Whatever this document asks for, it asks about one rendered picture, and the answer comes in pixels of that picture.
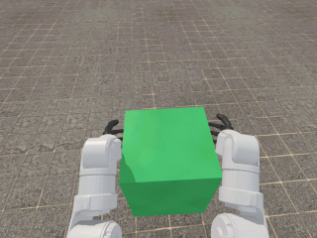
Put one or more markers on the robot right forearm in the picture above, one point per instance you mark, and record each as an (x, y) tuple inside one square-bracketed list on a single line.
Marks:
[(240, 188)]

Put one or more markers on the robot left forearm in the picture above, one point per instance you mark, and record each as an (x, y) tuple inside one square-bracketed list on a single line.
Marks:
[(96, 190)]

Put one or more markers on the robot left upper arm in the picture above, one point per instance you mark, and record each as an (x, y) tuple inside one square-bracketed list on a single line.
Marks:
[(95, 229)]

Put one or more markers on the robot right upper arm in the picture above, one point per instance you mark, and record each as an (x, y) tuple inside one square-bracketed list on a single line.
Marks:
[(230, 225)]

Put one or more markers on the robot right hand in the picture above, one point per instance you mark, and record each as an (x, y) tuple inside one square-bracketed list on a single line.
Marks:
[(226, 122)]

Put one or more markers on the robot left hand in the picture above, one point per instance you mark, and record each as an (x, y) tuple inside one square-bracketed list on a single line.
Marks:
[(108, 129)]

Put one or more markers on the carton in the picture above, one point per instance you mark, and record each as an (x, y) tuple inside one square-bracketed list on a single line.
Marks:
[(169, 164)]

